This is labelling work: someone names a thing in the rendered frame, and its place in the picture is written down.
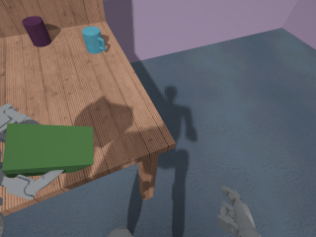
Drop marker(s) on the robot right hand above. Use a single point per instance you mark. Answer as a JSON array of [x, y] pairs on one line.
[[237, 218]]

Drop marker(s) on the sponge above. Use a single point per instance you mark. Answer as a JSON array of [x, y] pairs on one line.
[[35, 149]]

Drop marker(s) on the table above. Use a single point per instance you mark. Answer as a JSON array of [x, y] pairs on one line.
[[64, 84]]

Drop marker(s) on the robot left hand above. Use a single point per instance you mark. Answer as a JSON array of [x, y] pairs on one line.
[[22, 186]]

